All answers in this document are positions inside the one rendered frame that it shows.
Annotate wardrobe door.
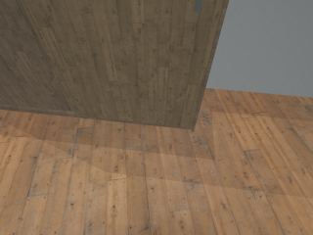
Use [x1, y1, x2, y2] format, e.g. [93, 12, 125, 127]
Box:
[0, 0, 75, 112]
[21, 0, 224, 128]

